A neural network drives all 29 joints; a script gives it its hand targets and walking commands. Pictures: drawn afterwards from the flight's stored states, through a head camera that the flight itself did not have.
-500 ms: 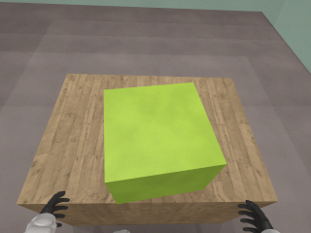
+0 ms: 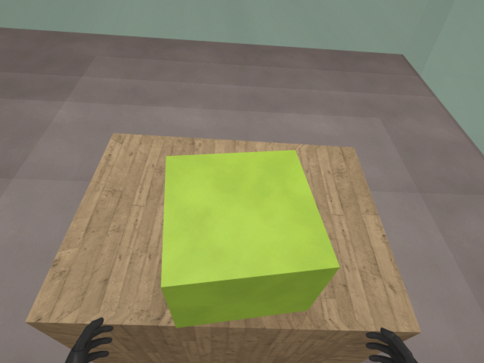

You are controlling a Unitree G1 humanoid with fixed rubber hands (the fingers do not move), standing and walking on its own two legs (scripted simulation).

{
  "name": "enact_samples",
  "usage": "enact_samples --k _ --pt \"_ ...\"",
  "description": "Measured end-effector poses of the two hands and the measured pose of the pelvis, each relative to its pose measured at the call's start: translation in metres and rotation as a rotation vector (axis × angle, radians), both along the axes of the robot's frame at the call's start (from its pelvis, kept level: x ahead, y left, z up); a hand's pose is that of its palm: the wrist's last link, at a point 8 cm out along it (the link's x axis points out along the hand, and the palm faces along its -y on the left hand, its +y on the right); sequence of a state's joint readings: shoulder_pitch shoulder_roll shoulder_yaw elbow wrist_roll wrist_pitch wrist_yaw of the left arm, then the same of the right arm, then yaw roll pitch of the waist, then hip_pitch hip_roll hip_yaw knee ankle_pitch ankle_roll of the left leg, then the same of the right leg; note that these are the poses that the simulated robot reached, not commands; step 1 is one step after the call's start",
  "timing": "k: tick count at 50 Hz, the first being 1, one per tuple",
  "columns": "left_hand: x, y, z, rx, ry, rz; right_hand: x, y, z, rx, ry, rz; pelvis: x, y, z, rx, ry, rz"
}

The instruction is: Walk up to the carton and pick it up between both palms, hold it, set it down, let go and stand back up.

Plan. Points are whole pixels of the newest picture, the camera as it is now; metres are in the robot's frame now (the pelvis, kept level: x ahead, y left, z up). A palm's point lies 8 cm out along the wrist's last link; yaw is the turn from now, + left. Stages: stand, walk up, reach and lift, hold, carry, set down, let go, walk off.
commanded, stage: reach and lift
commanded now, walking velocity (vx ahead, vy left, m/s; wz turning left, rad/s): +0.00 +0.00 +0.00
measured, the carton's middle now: (238, 235) +0.40 +0.04 -0.09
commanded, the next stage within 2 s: none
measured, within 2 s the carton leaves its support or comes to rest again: neither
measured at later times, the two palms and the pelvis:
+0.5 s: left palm (96, 354) +0.15 +0.25 -0.08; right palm out of the picture +0.16 -0.25 -0.06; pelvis +0.01 +0.01 +0.00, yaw -2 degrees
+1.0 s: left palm (109, 346) +0.16 +0.23 -0.05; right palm out of the picture +0.17 -0.25 -0.06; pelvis +0.02 +0.01 +0.00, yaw -1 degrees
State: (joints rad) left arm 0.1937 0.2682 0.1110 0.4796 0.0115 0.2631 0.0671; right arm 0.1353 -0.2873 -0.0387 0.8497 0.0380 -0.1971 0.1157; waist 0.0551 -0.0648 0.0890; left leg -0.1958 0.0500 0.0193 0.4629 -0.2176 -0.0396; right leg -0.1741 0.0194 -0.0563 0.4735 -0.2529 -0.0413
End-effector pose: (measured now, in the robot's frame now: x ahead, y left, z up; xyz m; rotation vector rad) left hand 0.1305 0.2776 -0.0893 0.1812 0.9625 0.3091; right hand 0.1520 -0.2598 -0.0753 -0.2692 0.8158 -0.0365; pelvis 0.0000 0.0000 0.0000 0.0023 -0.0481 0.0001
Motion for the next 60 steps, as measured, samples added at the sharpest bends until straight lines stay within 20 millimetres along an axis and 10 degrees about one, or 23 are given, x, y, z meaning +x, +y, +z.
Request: enact_samples --k 14,34,60 --pt "0.033 -0.007 0.028 0.021 -0.164 -0.050 -0.008 0.016 -0.006 0.092 -0.099 -0.050 0.003 0.013 0.001 0.008 0.009 -0.032" --pt "0.028 -0.033 0.021 -0.025 -0.345 -0.027 0.032 0.022 0.010 0.177 -0.256 -0.018 0.018 0.009 0.001 -0.001 0.038 -0.021" --pt "0.047 -0.051 0.037 -0.057 -0.615 -0.057 0.034 0.016 0.027 0.201 -0.445 0.011 0.009 0.005 -0.006 0.012 0.044 -0.026"
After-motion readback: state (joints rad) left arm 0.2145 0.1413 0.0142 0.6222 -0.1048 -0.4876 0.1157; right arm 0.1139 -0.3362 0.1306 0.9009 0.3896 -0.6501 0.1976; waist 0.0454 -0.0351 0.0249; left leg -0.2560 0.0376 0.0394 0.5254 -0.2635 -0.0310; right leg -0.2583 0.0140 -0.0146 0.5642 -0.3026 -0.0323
